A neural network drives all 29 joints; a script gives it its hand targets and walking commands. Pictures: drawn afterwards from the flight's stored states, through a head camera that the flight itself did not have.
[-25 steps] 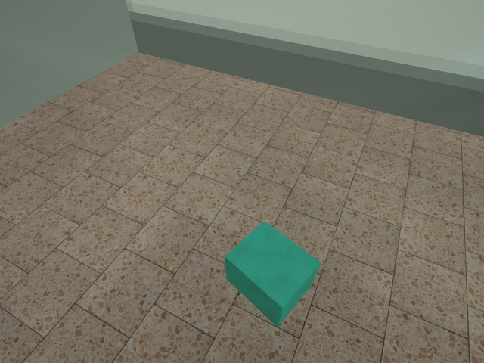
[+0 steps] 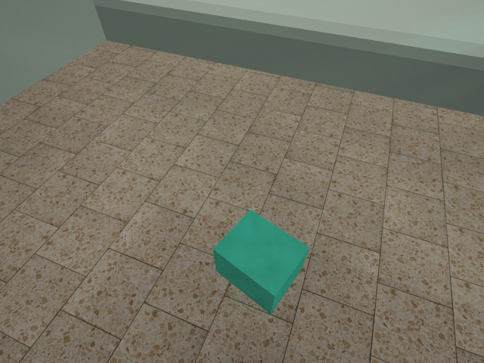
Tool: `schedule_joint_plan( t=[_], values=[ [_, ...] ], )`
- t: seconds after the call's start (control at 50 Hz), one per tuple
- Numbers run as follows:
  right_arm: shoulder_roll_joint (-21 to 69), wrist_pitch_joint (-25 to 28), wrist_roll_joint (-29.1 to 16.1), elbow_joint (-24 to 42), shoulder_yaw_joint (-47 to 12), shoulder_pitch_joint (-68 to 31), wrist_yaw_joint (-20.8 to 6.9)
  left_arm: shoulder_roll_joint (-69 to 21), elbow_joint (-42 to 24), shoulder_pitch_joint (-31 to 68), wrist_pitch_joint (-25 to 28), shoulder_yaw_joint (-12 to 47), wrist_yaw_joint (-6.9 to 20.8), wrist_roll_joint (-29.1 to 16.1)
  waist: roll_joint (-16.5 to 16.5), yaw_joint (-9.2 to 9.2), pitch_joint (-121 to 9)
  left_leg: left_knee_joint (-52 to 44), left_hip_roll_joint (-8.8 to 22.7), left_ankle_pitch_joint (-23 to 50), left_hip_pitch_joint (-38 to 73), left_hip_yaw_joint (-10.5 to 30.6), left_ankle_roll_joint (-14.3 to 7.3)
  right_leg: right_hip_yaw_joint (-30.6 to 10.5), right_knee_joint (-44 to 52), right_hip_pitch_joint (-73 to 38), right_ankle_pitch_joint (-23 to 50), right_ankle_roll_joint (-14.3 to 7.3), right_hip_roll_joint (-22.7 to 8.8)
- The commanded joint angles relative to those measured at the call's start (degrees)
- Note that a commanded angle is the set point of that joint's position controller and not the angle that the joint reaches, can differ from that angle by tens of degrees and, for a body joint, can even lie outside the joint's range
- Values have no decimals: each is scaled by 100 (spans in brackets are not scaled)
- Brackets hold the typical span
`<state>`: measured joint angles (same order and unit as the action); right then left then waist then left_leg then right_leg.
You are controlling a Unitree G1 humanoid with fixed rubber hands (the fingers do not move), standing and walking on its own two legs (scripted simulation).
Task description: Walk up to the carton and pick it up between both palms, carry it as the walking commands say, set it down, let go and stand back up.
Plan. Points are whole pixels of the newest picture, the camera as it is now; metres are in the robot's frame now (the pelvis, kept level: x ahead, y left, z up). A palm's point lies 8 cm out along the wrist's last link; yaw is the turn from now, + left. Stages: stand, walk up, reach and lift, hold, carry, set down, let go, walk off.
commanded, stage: walk up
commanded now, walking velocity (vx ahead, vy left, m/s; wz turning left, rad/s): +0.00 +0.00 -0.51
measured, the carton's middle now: (260, 260) +0.63 -0.02 -0.67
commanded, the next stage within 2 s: none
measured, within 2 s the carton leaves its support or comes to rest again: neither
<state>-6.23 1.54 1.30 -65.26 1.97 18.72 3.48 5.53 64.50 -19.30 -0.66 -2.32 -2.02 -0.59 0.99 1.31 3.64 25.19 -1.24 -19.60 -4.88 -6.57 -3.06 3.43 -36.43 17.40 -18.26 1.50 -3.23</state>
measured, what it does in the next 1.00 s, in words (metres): walks ahead, turning right: right foot, then left foot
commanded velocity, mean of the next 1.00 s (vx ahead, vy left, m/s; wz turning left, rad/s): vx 0.10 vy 0.24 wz -0.46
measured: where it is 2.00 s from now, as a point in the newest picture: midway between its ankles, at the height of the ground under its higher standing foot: (185, 359)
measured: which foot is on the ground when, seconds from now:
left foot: down 0.00-0.20, up 0.22-0.66, down 0.68-1.00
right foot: up 0.00-0.20, down 0.22-0.68, up 0.70-1.00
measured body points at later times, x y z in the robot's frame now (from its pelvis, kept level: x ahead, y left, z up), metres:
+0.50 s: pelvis +0.05 -0.01 +0.01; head +0.09 -0.05 +0.46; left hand +0.02 +0.24 -0.12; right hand +0.12 -0.27 -0.14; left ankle +0.12 +0.18 -0.64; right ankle +0.03 -0.15 -0.74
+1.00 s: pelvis +0.20 +0.12 +0.00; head +0.25 +0.11 +0.45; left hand +0.44 +0.30 -0.14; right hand +0.09 -0.08 -0.14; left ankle +0.15 +0.19 -0.74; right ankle +0.16 +0.05 -0.68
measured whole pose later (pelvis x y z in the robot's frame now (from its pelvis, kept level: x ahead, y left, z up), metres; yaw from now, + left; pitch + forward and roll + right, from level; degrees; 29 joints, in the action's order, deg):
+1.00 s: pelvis +0.20 +0.12 +0.00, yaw -27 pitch +4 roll -1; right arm -8.2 -0.3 2.5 -52.2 0.9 19.9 1.5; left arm 15.4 53.3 -5.5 -2.3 -4.8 -2.4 1.0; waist 1.3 -3.5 1.9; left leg 23.2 -1.3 -19.5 -7.9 -12.2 -5.1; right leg 6.0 -54.3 29.9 -22.5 -0.7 1.1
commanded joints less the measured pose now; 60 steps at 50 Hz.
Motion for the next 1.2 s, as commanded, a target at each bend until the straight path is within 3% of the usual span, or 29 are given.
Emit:
schedule_joint_plan(
  t=[0.0, 0.08, 0.12, 0.14, 0.16, 0.18, 0.2, 0.24, 0.3, 0.42, 0.54, 0.6, 0.64, 0.66, 0.68, 0.7, 0.72, 0.74, 0.78, 0.82, 0.94, 1.02, 1.04, 1.06, 1.08, 1.1, 1.12, 1.14, 1.18],
  values=[
    [-817, 7, 96, 433, 239, 565, 120, 430, -640, 544, -42, -164, 69, 180, -568, -343, 386, -690, 2384, 2844, -385, 1247, -874, -285, -2515, 1509, -1351, 16, -102],
    [-994, 36, 245, 736, 270, 89, 141, 430, -855, 636, -138, -90, 89, 147, -678, -182, 219, -638, 2237, 2519, -451, 720, -764, -121, -1790, 1474, -596, 62, -243],
    [-999, -161, 324, 981, 284, -304, -41, 954, -500, -469, -127, -259, 20, 239, -1404, 182, -203, -167, 1206, -129, -877, -213, -356, 214, -547, 271, -508, -204, -265],
    [-1173, -202, 296, 1065, 317, -531, -128, 1142, -244, -1307, -137, -346, -55, 240, -975, 573, -383, 633, 1039, -385, -1609, -315, -202, 550, -17, -880, -401, -244, 72],
    [-1196, -189, 305, 1206, 288, -638, -158, 1257, -101, -2051, -87, -373, -137, 241, 215, 986, -640, 2386, 718, -483, -2416, -510, -111, 181, 755, -1932, -345, -296, 5],
    [-937, -136, 267, 1432, 151, -577, -187, 1488, -39, -2313, -31, -352, -237, 309, 1548, 969, -545, 3977, 436, -1365, -3599, -116, -25, -1765, 1790, -2185, -617, -504, -1084],
    [-708, -119, 107, 1598, 121, -125, -210, 1719, -284, -1774, 3, -271, -295, 418, 1935, 448, -800, 5060, 425, -997, -3957, 500, 252, -4186, 2337, -1679, 516, -1050, -2423],
    [-674, -194, 201, 1717, 178, -275, -271, 1568, -554, -1015, 56, -169, -293, 442, 786, 268, -279, 5430, 838, -309, -3962, 843, 413, -3812, 2537, -566, 735, -1574, -2463],
    [-853, -297, 256, 1796, 217, -180, -336, 1512, -811, -566, 81, -234, -204, 325, 517, -20, 116, 4597, 867, 143, -3187, 958, 517, -2682, 2356, 361, 120, -1053, -1745],
    [-748, -430, 147, 2004, 178, -550, -535, 1592, -950, -901, 121, -188, -136, 153, 785, 11, -99, 3848, 419, 812, -3044, 539, 632, -1604, 2071, 120, 739, -756, -1066],
    [-737, -416, 29, 2446, 40, -1168, -574, 1852, -827, -1327, 40, -358, -201, 219, 1482, 371, -48, 2049, 372, 48, -2636, 441, 754, -1817, 2223, -191, 99, -902, -1150],
    [-848, -351, -80, 2472, 76, -541, -470, 1984, -881, -974, -11, -360, -215, 250, 1441, 17, -439, 967, 543, 4, -1189, 637, 506, -2047, 1783, 223, 526, -864, -1336],
    [-1162, -277, -132, 2072, 240, 690, -357, 1697, -1057, -446, 1, -259, -194, 239, 350, -685, -1036, -245, 778, 561, 883, 623, 267, -1468, 291, 1303, 73, -462, -608],
    [-1722, -237, -37, 2052, 324, 972, -378, 1188, -1232, -322, 21, -156, -175, 316, -1622, -805, -1246, -542, 1908, 567, 1465, 1748, 117, -842, -1373, 2338, -1949, -300, 374],
    [-2036, -232, -49, 2156, 308, 692, -381, 1113, -1342, -184, 9, -136, -200, 343, -1916, -685, -1043, -727, 2583, 1149, 664, 2289, -70, -577, -2312, 2598, -1977, -154, 403],
    [-1873, -200, -28, 2306, 196, 362, -377, 1248, -1325, -56, -34, -186, -193, 414, -1351, -477, -582, -797, 2365, 1402, -121, 1932, -22, -706, -2768, 2327, -1442, -186, 213],
    [-1571, -164, -16, 2383, 161, -102, -338, 1290, -1411, 36, -110, -201, -171, 240, -1603, -358, -329, -1014, 2117, 1059, -632, 1677, -200, -647, -3075, 2312, -1040, -283, 137],
    [-1231, -119, 4, 2366, 81, -230, -340, 1282, -1274, 92, -113, -242, -143, 231, -1374, -197, -72, -1082, 1757, 1616, -689, 1334, -5, -604, -3176, 2309, -695, -261, 48],
    [-871, -81, 63, 2163, 18, -249, -316, 1247, -957, -280, -124, -359, -95, 230, -1022, -55, -302, -682, 1397, 3441, -303, 499, -110, -415, -3429, 2083, -451, -133, 164],
    [-693, -61, 76, 1955, -10, -33, -255, 1142, -862, -292, -117, -324, -47, 214, -890, -86, -408, -530, 1405, 4728, -103, 297, -338, -199, -3283, 1787, -524, -117, 252],
    [-581, -133, 133, 1386, -50, 416, -171, 862, -1222, 885, -159, -197, -16, 136, -996, -273, -303, -200, 1504, 5264, 486, 320, -460, 168, -1408, 1603, -409, -258, 348],
    [-888, -140, 65, 1253, 104, 361, -129, 814, -1162, 489, -60, -165, -119, 140, -894, 108, -703, 606, 1366, 6925, 188, 111, -102, 261, 27, 110, 118, -551, 402],
    [-994, -131, 22, 1304, 161, 159, -110, 962, -1031, 37, -7, -210, -170, 155, -771, 409, -814, 1131, 1257, 6876, -360, -25, 139, 25, 682, -702, 1037, -691, 159],
    [-1055, -94, -31, 1445, 177, -64, -120, 1355, -827, -548, 66, -332, -241, 172, -170, 756, -1062, 2047, 894, 5358, -1501, -203, 460, -728, 1236, -2088, 3198, -965, -644],
    [-904, -81, -43, 1628, 140, 40, -154, 1793, -738, -737, 95, -453, -311, 189, 1641, 705, -1449, 3822, 233, -994, -2976, -1, 629, -2729, 1302, -3282, 6272, -1713, -2459],
    [-934, -198, -8, 1495, 195, 150, -120, 1688, -748, -528, 53, -450, -378, 209, 1073, 404, -1569, 4239, 509, -1219, -2765, 766, 482, -2701, 1285, -2606, 6306, -1906, -2753],
    [-821, -272, 59, 1362, 177, 498, -108, 1544, -875, -88, 47, -375, -389, 190, 1024, 117, -1220, 4288, 532, -1109, -2656, 772, 526, -2440, 1469, -1773, 5457, -1853, -2662],
    [-747, -324, 86, 1297, 157, 414, -139, 1211, -931, 290, 34, -281, -335, 150, 749, 161, -813, 4111, 594, -813, -2525, 921, 559, -1726, 1658, -1166, 4190, -1735, -2211],
    [-764, -364, 148, 1293, 179, 309, -232, 1095, -1054, 659, 53, -144, -279, 190, 500, -82, -442, 3473, 506, -228, -2380, 668, 625, -820, 1689, -781, 3453, -1106, -1257]
  ],
)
